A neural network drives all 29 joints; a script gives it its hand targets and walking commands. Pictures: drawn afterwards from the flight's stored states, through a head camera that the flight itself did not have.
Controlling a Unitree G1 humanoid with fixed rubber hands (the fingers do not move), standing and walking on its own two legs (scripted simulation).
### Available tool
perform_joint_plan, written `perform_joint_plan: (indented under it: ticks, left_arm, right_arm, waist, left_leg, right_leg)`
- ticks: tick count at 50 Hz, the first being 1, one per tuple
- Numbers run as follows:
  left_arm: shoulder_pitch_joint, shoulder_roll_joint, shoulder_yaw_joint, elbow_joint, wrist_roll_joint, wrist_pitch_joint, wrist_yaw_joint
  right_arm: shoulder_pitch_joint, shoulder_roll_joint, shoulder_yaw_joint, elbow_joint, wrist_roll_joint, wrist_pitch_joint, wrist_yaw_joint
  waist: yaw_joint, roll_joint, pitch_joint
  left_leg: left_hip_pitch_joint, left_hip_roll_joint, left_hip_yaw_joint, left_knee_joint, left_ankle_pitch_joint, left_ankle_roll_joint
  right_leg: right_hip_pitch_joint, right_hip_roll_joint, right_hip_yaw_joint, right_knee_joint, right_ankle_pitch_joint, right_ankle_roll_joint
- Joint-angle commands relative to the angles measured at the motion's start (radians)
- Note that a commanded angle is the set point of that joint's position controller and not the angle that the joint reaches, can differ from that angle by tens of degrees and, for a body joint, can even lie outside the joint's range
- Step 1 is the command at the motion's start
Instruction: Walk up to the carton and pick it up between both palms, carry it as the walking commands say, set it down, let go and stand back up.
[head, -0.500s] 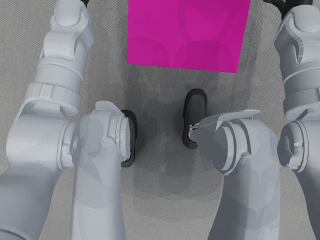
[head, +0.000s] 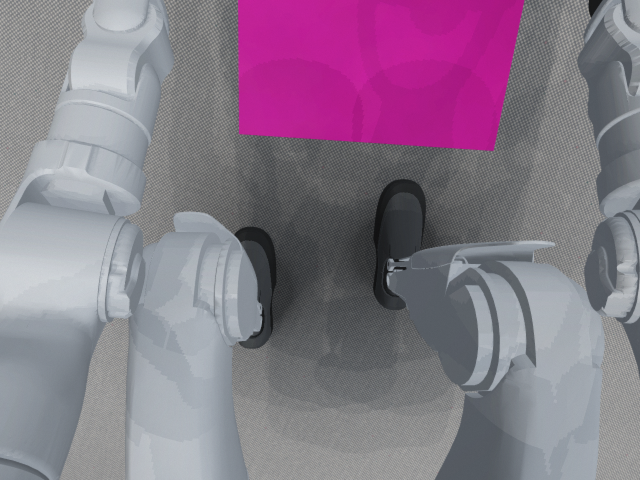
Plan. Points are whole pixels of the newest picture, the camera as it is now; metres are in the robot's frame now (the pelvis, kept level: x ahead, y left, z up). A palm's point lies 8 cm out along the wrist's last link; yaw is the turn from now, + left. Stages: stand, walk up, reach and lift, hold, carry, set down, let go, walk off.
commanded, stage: reach and lift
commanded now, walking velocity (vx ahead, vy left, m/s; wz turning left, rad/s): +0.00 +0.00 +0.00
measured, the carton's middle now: (366, 34) +0.50 -0.03 -0.26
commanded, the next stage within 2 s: none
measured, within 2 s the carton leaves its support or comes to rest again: leaves its support in 1.52 s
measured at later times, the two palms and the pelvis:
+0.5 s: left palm out of the picture +0.54 +0.15 -0.19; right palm out of the picture +0.55 -0.20 -0.19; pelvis +0.00 +0.00 +0.00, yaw +0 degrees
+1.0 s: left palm out of the picture +0.54 +0.13 -0.19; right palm out of the picture +0.55 -0.18 -0.19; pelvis +0.00 +0.00 +0.00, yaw +0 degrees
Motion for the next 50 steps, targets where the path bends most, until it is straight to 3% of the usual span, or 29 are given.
perform_joint_plan:
  ticks: [1, 3, 6, 8, 9, 10, 11, 13, 14, 17, 20, 21, 22, 24, 25, 28, 29, 30, 34, 35, 36, 37, 38, 41, 42, 44, 45, 49, 50]
  left_arm:
    - [-0.163, -0.038, -0.015, 0.015, -0.116, -0.046, -0.01]
    - [-0.166, -0.012, -0.004, -0.04, -0.095, -0.052, 0.001]
    - [-0.214, -0.076, -0.047, -0.053, -0.118, -0.057, -0.003]
    - [-0.212, -0.066, -0.039, -0.109, -0.12, -0.062, -0.001]
    - [-0.187, -0.107, -0.081, 0.007, -0.136, -0.054, -0.008]
    - [-0.204, -0.119, -0.038, -0.008, -0.116, -0.051, -0.011]
    - [-0.225, -0.134, -0.081, -0.017, -0.144, -0.054, -0.014]
    - [-0.241, -0.092, -0.048, -0.075, -0.114, -0.068, -0.001]
    - [-0.241, -0.13, -0.072, -0.006, -0.13, -0.071, -0.006]
    - [-0.235, -0.132, -0.055, -0.004, -0.118, -0.069, 0.002]
    - [-0.238, -0.154, -0.059, -0.018, -0.116, -0.07, -0.001]
    - [-0.246, -0.179, -0.076, -0.002, -0.114, -0.077, 0.001]
    - [-0.258, -0.188, -0.077, -0.045, -0.113, -0.084, -0.005]
    - [-0.244, -0.224, -0.093, -0.009, -0.108, -0.076, -0.005]
    - [-0.232, -0.187, -0.061, 0.006, -0.096, -0.075, 0.005]
    - [-0.215, -0.218, -0.051, 0.047, -0.082, -0.082, 0.003]
    - [-0.213, -0.236, -0.083, 0.058, -0.093, -0.078, 0.0]
    - [-0.221, -0.271, -0.063, 0.066, -0.082, -0.077, -0.001]
    - [-0.277, -0.284, -0.059, -0.006, -0.079, -0.096, 0.01]
    - [-0.258, -0.277, -0.042, 0.038, -0.053, -0.095, 0.018]
    - [-0.26, -0.246, -0.029, 0.047, -0.035, -0.107, 0.022]
    - [-0.256, -0.309, -0.049, 0.04, -0.04, -0.095, 0.01]
    - [-0.284, -0.346, -0.061, 0.047, -0.037, -0.104, -0.003]
    - [-0.386, -0.553, -0.132, 0.023, -0.077, -0.096, -0.039]
    - [-0.411, -0.599, -0.127, 0.003, -0.061, -0.092, -0.058]
    - [-0.452, -0.786, -0.152, 0.019, -0.062, -0.077, -0.112]
    - [-0.484, -0.794, -0.15, 0.001, -0.063, -0.075, -0.124]
    - [-0.499, -0.877, -0.099, -0.007, -0.015, -0.034, -0.177]
    - [-0.475, -0.929, -0.103, -0.006, 0.011, -0.022, -0.192]
  right_arm:
    - [-0.157, 0.12, -0.001, -0.078, 0.102, -0.043, -0.007]
    - [-0.151, 0.111, -0.036, -0.106, 0.1, -0.051, -0.015]
    - [-0.165, 0.148, -0.012, -0.074, 0.1, -0.049, -0.01]
    - [-0.177, 0.124, -0.001, -0.128, 0.109, -0.055, -0.012]
    - [-0.159, 0.16, 0.009, -0.036, 0.109, -0.046, -0.008]
    - [-0.185, 0.209, 0.045, -0.052, 0.122, -0.039, 0.0]
    - [-0.207, 0.23, 0.062, -0.083, 0.134, -0.044, 0.001]
    - [-0.219, 0.209, 0.055, -0.131, 0.151, -0.056, -0.006]
    - [-0.252, 0.237, 0.062, -0.118, 0.134, -0.059, -0.011]
    - [-0.185, 0.193, 0.009, -0.065, 0.106, -0.06, -0.024]
    - [-0.167, 0.234, 0.007, -0.013, 0.088, -0.058, -0.02]
    - [-0.143, 0.263, 0.008, 0.029, 0.085, -0.06, -0.018]
    - [-0.17, 0.311, 0.056, -0.006, 0.098, -0.062, -0.013]
    - [-0.152, 0.273, 0.038, 0.04, 0.077, -0.06, -0.01]
    - [-0.185, 0.268, 0.027, -0.007, 0.082, -0.064, -0.02]
    - [-0.154, 0.275, 0.006, 0.023, 0.048, -0.073, -0.027]
    - [-0.148, 0.282, -0.008, 0.014, 0.038, -0.077, -0.029]
    - [-0.184, 0.289, 0.027, 0.004, 0.063, -0.078, -0.024]
    - [-0.211, 0.302, 0.014, -0.01, 0.045, -0.093, -0.027]
    - [-0.159, 0.342, 0.025, 0.096, 0.034, -0.076, -0.027]
    - [-0.17, 0.344, 0.012, 0.046, 0.01, -0.084, -0.034]
    - [-0.173, 0.35, 0.009, 0.061, 0.003, -0.083, -0.028]
    - [-0.22, 0.448, 0.063, 0.053, 0.015, -0.083, -0.013]
    - [-0.297, 0.6, 0.087, 0.037, 0.024, -0.083, 0.026]
    - [-0.341, 0.67, 0.117, 0.018, 0.022, -0.075, 0.041]
    - [-0.354, 0.848, 0.122, 0.048, -0.007, -0.057, 0.078]
    - [-0.381, 0.875, 0.143, 0.03, -0.007, -0.053, 0.09]
    - [-0.366, 0.973, 0.105, 0.035, -0.061, -0.007, 0.149]
    - [-0.355, 0.991, 0.113, 0.044, -0.066, 0.001, 0.166]
  waist:
    - [-0.047, -0.098, -1.472]
    - [-0.016, -0.053, -1.502]
    - [-0.056, -0.042, -1.499]
    - [-0.04, -0.02, -1.533]
    - [-0.074, -0.014, -1.431]
    - [-0.02, -0.055, -1.432]
    - [-0.047, -0.074, -1.448]
    - [-0.004, -0.047, -1.523]
    - [-0.034, -0.096, -1.488]
    - [-0.066, -0.04, -1.461]
    - [-0.049, -0.008, -1.456]
    - [-0.077, -0.011, -1.457]
    - [-0.025, -0.037, -1.444]
    - [-0.07, -0.023, -1.435]
    - [-0.04, -0.021, -1.45]
    - [-0.054, -0.035, -1.396]
    - [-0.089, -0.023, -1.388]
    - [-0.047, -0.005, -1.423]
    - [-0.07, -0.021, -1.457]
    - [-0.045, -0.023, -1.438]
    - [-0.041, -0.046, -1.392]
    - [-0.054, -0.007, -1.384]
    - [-0.028, -0.044, -1.382]
    - [-0.074, -0.014, -1.427]
    - [-0.034, 0.002, -1.398]
    - [-0.067, 0.0, -1.35]
    - [-0.045, -0.021, -1.338]
    - [-0.055, -0.035, -1.258]
    - [-0.016, -0.017, -1.253]
  left_leg:
    - [0.138, -0.006, 0.086, -0.2, 0.145, 0.019]
    - [0.156, -0.012, 0.095, -0.193, 0.202, 0.015]
    - [0.184, -0.009, 0.079, -0.205, 0.2, 0.012]
    - [0.23, -0.021, 0.095, -0.197, 0.197, 0.011]
    - [0.203, -0.009, 0.074, -0.212, 0.182, 0.018]
    - [0.172, -0.016, 0.08, -0.209, 0.167, 0.018]
    - [0.17, -0.015, 0.075, -0.227, 0.155, 0.021]
    - [0.154, -0.022, 0.104, -0.189, 0.175, 0.01]
    - [0.146, -0.023, 0.092, -0.202, 0.174, 0.023]
    - [0.144, -0.027, 0.089, -0.202, 0.182, 0.015]
    - [0.212, -0.044, 0.089, -0.205, 0.168, 0.01]
    - [0.167, -0.038, 0.096, -0.199, 0.176, 0.005]
    - [0.181, -0.043, 0.09, -0.212, 0.191, 0.01]
    - [0.165, -0.044, 0.097, -0.19, 0.178, -0.001]
    - [0.179, -0.049, 0.093, -0.198, 0.185, 0.002]
    - [0.14, -0.053, 0.091, -0.204, 0.176, 0.001]
    - [0.168, -0.058, 0.075, -0.215, 0.179, 0.002]
    - [0.178, -0.055, 0.086, -0.197, 0.199, -0.004]
    - [0.177, -0.073, 0.087, -0.2, 0.171, -0.008]
    - [0.19, -0.071, 0.09, -0.203, 0.198, -0.009]
    - [0.2, -0.083, 0.082, -0.211, 0.196, -0.001]
    - [0.188, -0.085, 0.084, -0.209, 0.183, -0.002]
    - [0.164, -0.081, 0.094, -0.202, 0.149, 0.001]
    - [0.198, -0.089, 0.08, -0.202, 0.192, 0.003]
    - [0.168, -0.096, 0.101, -0.178, 0.18, -0.005]
    - [0.149, -0.106, 0.094, -0.194, 0.161, 0.002]
    - [0.157, -0.103, 0.098, -0.18, 0.153, 0.003]
    - [0.095, -0.099, 0.095, -0.194, 0.113, 0.018]
    - [0.074, -0.114, 0.127, -0.176, 0.115, 0.004]
  right_leg:
    - [1.006, 0.054, 0.133, -0.007, 0.2, 0.07]
    - [0.965, 0.059, 0.133, 0.01, 0.234, 0.069]
    - [0.951, 0.062, 0.127, -0.005, 0.223, 0.063]
    - [0.953, 0.063, 0.123, -0.006, 0.199, 0.062]
    - [0.897, 0.061, 0.125, -0.015, 0.181, 0.065]
    - [0.927, 0.063, 0.137, -0.027, 0.159, 0.068]
    - [0.946, 0.065, 0.114, -0.015, 0.167, 0.073]
    - [1.02, 0.07, 0.143, -0.003, 0.215, 0.067]
    - [0.993, 0.07, 0.138, -0.021, 0.223, 0.073]
    - [0.949, 0.078, 0.125, -0.013, 0.214, 0.069]
    - [0.916, 0.074, 0.125, -0.03, 0.155, 0.067]
    - [0.904, 0.081, 0.12, -0.033, 0.183, 0.069]
    - [0.902, 0.082, 0.123, -0.02, 0.191, 0.073]
    - [0.907, 0.079, 0.125, -0.021, 0.182, 0.066]
    - [0.932, 0.077, 0.137, -0.022, 0.189, 0.067]
    - [0.884, 0.091, 0.113, -0.02, 0.187, 0.074]
    - [0.9, 0.092, 0.108, -0.022, 0.18, 0.075]
    - [0.901, 0.089, 0.131, -0.022, 0.199, 0.062]
    - [0.948, 0.093, 0.129, -0.024, 0.18, 0.064]
    - [0.922, 0.091, 0.125, -0.014, 0.196, 0.073]
    - [0.86, 0.1, 0.119, -0.02, 0.185, 0.074]
    - [0.849, 0.11, 0.128, -0.032, 0.173, 0.063]
    - [0.869, 0.103, 0.14, -0.044, 0.131, 0.075]
    - [0.856, 0.114, 0.124, -0.014, 0.177, 0.06]
    - [0.863, 0.118, 0.143, -0.025, 0.162, 0.056]
    - [0.832, 0.132, 0.132, -0.028, 0.121, 0.054]
    - [0.816, 0.129, 0.13, -0.025, 0.105, 0.048]
    - [0.782, 0.125, 0.115, -0.009, 0.075, 0.051]
    - [0.78, 0.138, 0.125, -0.013, 0.064, 0.047]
